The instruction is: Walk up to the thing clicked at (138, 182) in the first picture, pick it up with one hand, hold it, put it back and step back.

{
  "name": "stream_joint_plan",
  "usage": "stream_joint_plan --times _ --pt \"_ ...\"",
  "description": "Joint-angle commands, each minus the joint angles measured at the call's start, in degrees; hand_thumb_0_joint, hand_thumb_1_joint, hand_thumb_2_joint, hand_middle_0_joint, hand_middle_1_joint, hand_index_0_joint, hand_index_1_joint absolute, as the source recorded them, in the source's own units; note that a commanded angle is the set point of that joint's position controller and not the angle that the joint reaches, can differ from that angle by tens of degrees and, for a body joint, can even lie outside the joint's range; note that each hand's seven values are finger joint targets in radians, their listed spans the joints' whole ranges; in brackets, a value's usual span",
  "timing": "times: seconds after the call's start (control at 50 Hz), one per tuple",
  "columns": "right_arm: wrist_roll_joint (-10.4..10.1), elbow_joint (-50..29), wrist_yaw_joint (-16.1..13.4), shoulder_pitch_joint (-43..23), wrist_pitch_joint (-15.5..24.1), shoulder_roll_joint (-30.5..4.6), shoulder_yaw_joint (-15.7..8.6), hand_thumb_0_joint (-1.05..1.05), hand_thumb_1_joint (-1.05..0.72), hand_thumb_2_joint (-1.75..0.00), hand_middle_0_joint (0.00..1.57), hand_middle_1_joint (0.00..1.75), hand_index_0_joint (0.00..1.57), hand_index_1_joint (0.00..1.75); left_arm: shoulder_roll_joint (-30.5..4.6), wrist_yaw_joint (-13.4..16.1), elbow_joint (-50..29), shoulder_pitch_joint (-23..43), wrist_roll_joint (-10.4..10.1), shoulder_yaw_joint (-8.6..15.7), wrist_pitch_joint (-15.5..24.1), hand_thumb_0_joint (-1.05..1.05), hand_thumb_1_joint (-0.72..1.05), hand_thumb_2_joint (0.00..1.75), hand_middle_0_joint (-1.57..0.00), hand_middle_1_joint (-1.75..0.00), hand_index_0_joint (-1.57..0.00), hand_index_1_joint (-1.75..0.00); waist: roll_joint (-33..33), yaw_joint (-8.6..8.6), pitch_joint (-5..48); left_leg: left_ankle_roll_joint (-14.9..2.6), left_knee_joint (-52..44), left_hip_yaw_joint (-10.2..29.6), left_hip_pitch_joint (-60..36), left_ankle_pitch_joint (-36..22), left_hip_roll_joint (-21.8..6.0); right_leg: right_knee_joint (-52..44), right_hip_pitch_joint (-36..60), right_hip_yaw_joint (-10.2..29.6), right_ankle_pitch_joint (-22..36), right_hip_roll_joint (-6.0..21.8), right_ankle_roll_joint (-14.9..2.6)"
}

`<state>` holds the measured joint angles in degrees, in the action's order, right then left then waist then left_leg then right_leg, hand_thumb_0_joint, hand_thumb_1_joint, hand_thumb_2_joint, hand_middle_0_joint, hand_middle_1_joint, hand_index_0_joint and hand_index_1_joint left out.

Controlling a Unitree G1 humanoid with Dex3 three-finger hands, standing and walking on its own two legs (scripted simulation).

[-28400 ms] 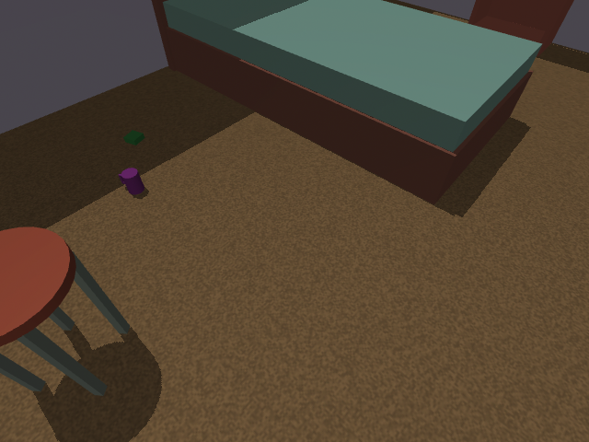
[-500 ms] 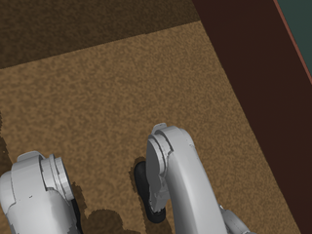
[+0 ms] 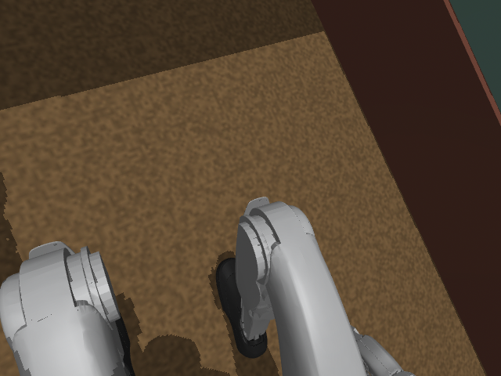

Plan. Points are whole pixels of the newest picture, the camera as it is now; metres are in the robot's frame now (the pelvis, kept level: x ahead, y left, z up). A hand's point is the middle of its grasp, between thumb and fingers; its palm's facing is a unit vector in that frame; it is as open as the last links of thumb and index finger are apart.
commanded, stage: close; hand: left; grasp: from above
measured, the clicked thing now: out of the picture +0.46 +0.38 -0.25
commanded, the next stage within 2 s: settle in 0.10 s
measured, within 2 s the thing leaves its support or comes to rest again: leaves its support in 0.54 s
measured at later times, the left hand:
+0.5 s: hand out of the picture +0.44 +0.36 -0.20, palm faces -0.43 -0.14 -0.89, open 9.7 cm
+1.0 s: hand out of the picture +0.43 +0.37 -0.12, palm faces -0.46 -0.11 -0.88, open 9.7 cm
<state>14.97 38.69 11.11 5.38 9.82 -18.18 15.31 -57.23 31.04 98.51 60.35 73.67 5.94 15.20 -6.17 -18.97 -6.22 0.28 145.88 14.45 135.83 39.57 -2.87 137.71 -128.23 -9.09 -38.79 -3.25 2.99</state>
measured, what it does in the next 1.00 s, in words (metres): stands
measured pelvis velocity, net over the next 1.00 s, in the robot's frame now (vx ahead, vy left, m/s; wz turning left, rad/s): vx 0.00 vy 0.00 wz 0.07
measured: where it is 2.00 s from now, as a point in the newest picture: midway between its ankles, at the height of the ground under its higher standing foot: (186, 348)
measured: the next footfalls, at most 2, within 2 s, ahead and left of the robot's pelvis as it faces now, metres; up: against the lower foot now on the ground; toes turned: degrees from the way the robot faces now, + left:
none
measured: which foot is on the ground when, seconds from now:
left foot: down 0.00-1.00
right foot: down 0.00-1.00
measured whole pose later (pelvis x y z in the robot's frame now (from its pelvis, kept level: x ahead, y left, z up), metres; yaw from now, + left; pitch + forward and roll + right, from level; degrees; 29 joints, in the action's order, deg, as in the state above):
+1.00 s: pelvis +0.00 +0.00 +0.04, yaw +4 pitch +33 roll -10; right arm 7.3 38.9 9.3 7.1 1.8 -16.4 6.1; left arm -46.8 12.6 74.8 54.4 68.2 3.1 10.5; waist -0.6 -12.3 1.2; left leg 0.1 137.6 10.2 133.1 38.3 -2.0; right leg 132.2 -126.0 -6.4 -39.7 -1.1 2.0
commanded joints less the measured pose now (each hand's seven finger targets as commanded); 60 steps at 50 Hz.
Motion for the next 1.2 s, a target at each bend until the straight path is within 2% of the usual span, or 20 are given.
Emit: stream_joint_plan --times 0.0,0.04,0.18,0.2,0.24,0.3,0.38,0.44,0.5,0.52,0.56,0.66,0.72,0.78,0.82,0.88,1.04,1.1,1.16,1.18 --pt "-0.6 -0.2 -0.8 10.3 0.0 -17.6 -5.6 0.00 -0.89 -0.90 0.20 0.30 0.20 0.30 -12.8 1.2 -4.7 11.6 -1.4 1.3 -0.6 0.00 0.26 0.84 -0.63 -0.91 -0.65 -0.89 22.0 -1.19 33.3 -1.64 -14.5 -6.2 -24.4 -6.3 -0.1 -13.6 16.6 -5.1 9.6 -2.2 -3.76" --pt "-0.3 -0.2 -0.8 10.7 0.1 -17.7 -5.5 0.00 -0.90 -0.90 0.20 0.30 0.20 0.30 -11.9 1.0 -5.3 12.1 -1.0 0.3 -0.5 0.00 0.28 0.83 -0.65 -0.89 -0.67 -0.87 22.3 -1.94 32.8 -1.58 -14.6 -6.3 -25.0 -6.7 0.0 -13.3 16.5 -5.1 10.2 -2.2 -3.73" --pt "-0.5 0.2 -1.0 10.7 -0.1 -17.4 -5.3 0.00 -0.90 -0.90 0.20 0.30 0.20 0.30 -12.6 1.3 -5.1 12.6 -0.9 0.4 -0.2 0.00 0.36 0.88 -0.72 -0.91 -0.73 -0.89 22.6 -1.49 33.3 -1.56 -14.3 -6.4 -24.7 -7.6 -0.1 -13.3 16.9 -5.0 11.2 -2.3 -3.77" --pt "-0.6 0.1 -0.8 10.4 0.1 -17.3 -5.5 0.00 -0.92 -0.91 0.20 0.30 0.20 0.30 -11.2 1.0 -5.3 12.5 -0.4 -0.9 -0.4 0.00 0.30 0.90 -0.72 -0.95 -0.74 -0.93 22.5 -1.79 31.9 -1.49 -14.2 -6.4 -24.8 -7.3 -0.1 -12.8 15.5 -5.1 11.0 -2.2 -3.84" --pt "-0.6 0.3 -0.8 11.1 0.2 -17.6 -5.8 0.00 -0.91 -0.90 0.20 0.30 0.20 0.30 -11.4 0.8 -5.7 13.5 -0.5 -0.6 -0.5 0.00 0.31 0.92 -0.72 -0.95 -0.74 -0.93 22.5 -2.25 32.7 -1.40 -14.3 -6.2 -25.5 -7.4 -0.1 -12.9 15.7 -5.2 11.0 -2.3 -3.78" --pt "-1.0 0.0 -1.0 10.7 0.0 -17.5 -6.2 0.00 -0.92 -0.90 0.20 0.30 0.20 0.30 -14.0 0.6 -8.6 13.9 -0.5 0.9 -0.6 0.00 0.31 0.94 -0.74 -0.94 -0.75 -0.93 25.4 -0.11 36.0 -1.09 -14.9 -6.4 -27.1 -8.4 -0.1 -12.6 16.8 -5.1 11.5 -2.0 -4.09" --pt "-0.8 0.2 -0.6 11.2 -0.2 -17.1 -6.6 0.00 -0.92 -0.90 0.20 0.30 0.20 0.30 -12.2 0.2 -8.8 14.2 -0.6 0.8 -1.2 0.00 0.32 0.89 -0.72 -0.95 -0.75 -0.92 26.7 -0.96 35.5 -0.85 -15.4 -6.4 -27.5 -8.1 0.0 -12.0 15.3 -5.5 11.5 -1.9 -4.25" --pt "-1.2 -0.1 -0.8 10.7 -0.5 -16.9 -7.4 0.00 -0.92 -0.91 0.20 0.30 0.20 0.30 -13.9 -0.2 -14.0 14.0 -1.2 2.3 -1.4 0.00 0.31 0.95 -0.73 -0.97 -0.74 -0.95 29.7 1.48 39.7 -0.52 -15.9 -6.7 -29.9 -9.5 -0.1 -12.2 16.4 -5.0 12.3 -1.8 -4.51" --pt "-1.4 0.3 -0.6 11.2 -1.0 -16.1 -8.1 0.00 -0.92 -0.91 0.20 0.30 0.20 0.30 -13.6 -0.8 -18.7 12.5 -1.6 3.4 -2.3 0.00 0.35 0.94 -0.75 -0.97 -0.77 -0.95 32.5 2.37 43.7 -0.30 -15.6 -7.5 -32.1 -13.5 0.0 -11.7 18.3 -4.4 15.9 -1.7 -4.56" --pt "-1.6 0.7 -0.4 11.0 -1.1 -15.5 -8.5 0.00 -0.92 -0.91 0.20 0.30 0.20 0.30 -12.0 -1.3 -18.3 11.5 -2.0 2.8 -2.8 0.00 0.34 0.93 -0.75 -0.96 -0.77 -0.94 32.0 2.69 42.9 -0.49 -15.6 -7.9 -31.1 -13.1 0.1 -11.9 17.5 -3.9 15.6 -1.7 -4.64" --pt "-2.0 0.4 -0.4 11.9 -1.8 -15.7 -9.3 0.00 -0.92 -0.90 0.20 0.30 0.20 0.30 -13.2 -2.1 -23.2 12.1 -2.6 4.2 -3.4 0.00 0.36 0.92 -0.76 -0.96 -0.78 -0.94 32.4 3.24 44.9 -0.61 -15.9 -8.2 -31.2 -13.9 0.3 -12.7 18.2 -3.8 16.2 -1.5 -4.52" --pt "-4.2 0.6 -0.1 12.5 -3.6 -14.7 -11.9 0.00 -0.92 -0.90 0.20 0.30 0.20 0.30 -8.6 -6.3 -29.1 10.6 -4.4 2.4 -5.2 0.00 0.38 0.91 -0.77 -0.95 -0.79 -0.93 32.4 5.04 47.8 -0.53 -18.0 -8.7 -33.2 -14.3 0.6 -13.4 17.1 -2.9 15.8 -1.1 -4.95" --pt "-5.5 0.8 -0.3 13.3 -4.8 -14.3 -13.0 0.00 -0.92 -0.91 0.20 0.30 0.20 0.30 -5.2 -9.6 -27.9 10.0 -5.4 0.3 -6.0 0.00 0.38 0.93 -0.78 -0.97 -0.80 -0.94 27.7 3.90 45.1 -0.85 -18.8 -8.4 -32.8 -12.8 0.7 -15.0 16.0 -2.7 14.1 -1.0 -5.00" --pt "-6.6 0.8 -0.7 13.9 -5.8 -14.0 -13.8 0.00 -0.92 -0.91 0.20 0.30 0.20 0.30 -4.9 -12.6 -30.6 10.4 -6.0 0.0 -6.0 0.00 0.44 0.97 -0.82 -0.99 -0.84 -0.97 27.2 5.08 45.1 -0.89 -20.6 -8.9 -32.8 -11.7 1.1 -16.2 17.0 -1.9 12.8 -0.6 -5.24" --pt "-7.1 0.3 -1.2 14.1 -6.9 -13.9 -14.1 0.00 -0.92 -0.91 0.20 0.30 0.20 0.30 -4.8 -14.1 -32.9 11.8 -6.0 -0.1 -5.6 0.00 0.48 1.02 -0.86 -1.00 -0.88 -0.99 26.7 5.22 47.1 -0.96 -21.2 -8.9 -33.8 -11.3 1.2 -17.1 18.0 -1.8 12.3 -0.5 -5.28" --pt "-7.7 0.2 -2.0 14.6 -7.9 -13.7 -14.4 0.00 -0.92 -0.90 0.20 0.30 0.20 0.30 -3.2 -16.1 -32.1 11.8 -6.3 -1.4 -5.1 0.00 0.53 1.05 -0.89 -1.05 -0.91 -1.02 23.4 4.51 45.5 -1.39 -21.3 -9.4 -32.5 -11.5 1.4 -18.8 18.5 -1.3 12.4 -0.5 -5.15" --pt "-8.1 -0.6 -3.8 14.8 -9.5 -12.2 -13.7 0.00 -0.91 -0.90 0.20 0.30 0.20 0.30 -6.2 -17.0 -33.3 13.0 -5.9 0.3 -3.2 0.00 0.49 1.06 -0.85 -1.07 -0.87 -1.04 22.8 5.79 47.8 -1.84 -22.8 -10.6 -33.1 -12.8 1.5 -20.7 23.0 0.1 13.6 -0.3 -4.63" --pt "-8.0 -0.8 -4.3 14.5 -9.7 -12.4 -13.6 0.00 -0.91 -0.90 0.20 0.30 0.20 0.30 -6.3 -16.9 -31.6 13.6 -5.5 -0.2 -3.2 0.00 0.46 1.06 -0.83 -1.07 -0.85 -1.05 22.9 5.32 45.9 -1.86 -23.7 -10.6 -33.1 -11.0 1.4 -21.5 21.5 0.1 11.8 -0.4 -4.87" --pt "-8.1 -0.7 -4.6 14.5 -9.9 -12.4 -13.7 0.00 -0.95 -0.92 0.20 0.30 0.20 0.30 -6.4 -16.9 -32.0 14.3 -5.3 -0.3 -3.3 0.00 0.40 0.97 -0.86 -1.05 -0.88 -1.02 24.8 5.74 46.2 -1.54 -25.1 -10.5 -34.6 -9.8 1.4 -21.3 20.7 -0.1 10.5 -0.3 -5.12" --pt "-8.1 -0.8 -4.6 14.8 -9.8 -12.7 -13.7 0.00 -0.90 -0.90 0.20 0.30 0.20 0.30 -6.2 -17.0 -31.2 13.9 -5.5 -0.2 -3.6 0.00 0.37 0.98 -0.78 -0.97 -0.80 -0.94 24.0 5.61 45.3 -1.53 -25.5 -10.2 -34.1 -9.1 1.6 -21.6 19.8 -0.4 9.6 -0.2 -5.33"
